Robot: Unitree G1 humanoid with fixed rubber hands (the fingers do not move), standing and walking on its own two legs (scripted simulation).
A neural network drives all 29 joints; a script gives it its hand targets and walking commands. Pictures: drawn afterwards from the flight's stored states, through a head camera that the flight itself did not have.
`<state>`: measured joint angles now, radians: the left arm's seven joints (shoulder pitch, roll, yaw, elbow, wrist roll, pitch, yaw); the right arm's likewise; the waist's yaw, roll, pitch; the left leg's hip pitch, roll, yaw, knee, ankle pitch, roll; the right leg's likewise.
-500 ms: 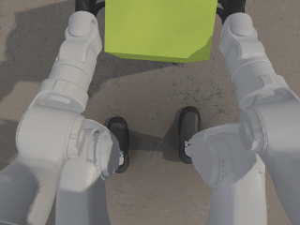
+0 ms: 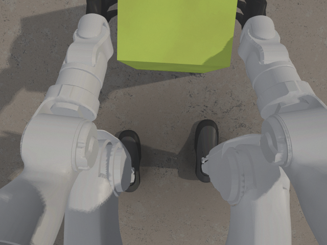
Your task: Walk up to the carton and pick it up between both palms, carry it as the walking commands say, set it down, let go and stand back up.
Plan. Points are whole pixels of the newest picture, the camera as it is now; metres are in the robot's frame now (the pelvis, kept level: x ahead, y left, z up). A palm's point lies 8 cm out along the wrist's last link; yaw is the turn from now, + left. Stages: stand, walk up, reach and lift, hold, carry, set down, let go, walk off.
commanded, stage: reach and lift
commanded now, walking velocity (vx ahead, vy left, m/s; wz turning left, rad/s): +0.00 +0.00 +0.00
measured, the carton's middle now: (174, 21) +0.55 -0.02 -0.25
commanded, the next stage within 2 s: none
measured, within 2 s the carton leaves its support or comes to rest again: leaves its support in 0.10 s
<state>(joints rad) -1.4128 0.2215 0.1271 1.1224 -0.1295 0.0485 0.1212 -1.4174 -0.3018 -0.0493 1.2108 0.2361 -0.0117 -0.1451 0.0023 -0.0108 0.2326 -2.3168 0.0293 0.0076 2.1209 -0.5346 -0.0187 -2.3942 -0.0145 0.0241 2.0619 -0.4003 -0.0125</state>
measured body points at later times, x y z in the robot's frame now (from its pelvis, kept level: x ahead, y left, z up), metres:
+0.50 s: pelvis -0.02 +0.00 +0.01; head +0.33 -0.01 +0.28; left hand +0.54 +0.12 -0.13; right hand +0.54 -0.17 -0.13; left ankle +0.12 +0.13 -0.34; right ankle +0.15 -0.12 -0.34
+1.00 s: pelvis -0.03 +0.00 +0.02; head +0.31 -0.01 +0.31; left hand +0.53 +0.14 -0.08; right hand +0.55 -0.15 -0.08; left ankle +0.12 +0.13 -0.34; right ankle +0.15 -0.12 -0.34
